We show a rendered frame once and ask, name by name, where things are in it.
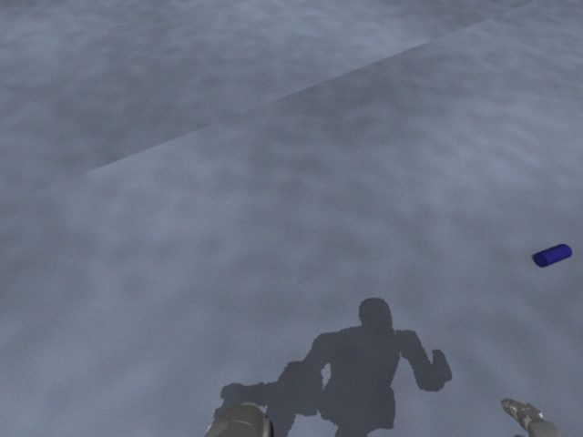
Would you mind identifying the can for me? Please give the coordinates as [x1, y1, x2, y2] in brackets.
[533, 244, 572, 268]

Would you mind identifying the right robot hand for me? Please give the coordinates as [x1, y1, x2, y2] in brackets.
[501, 399, 564, 437]

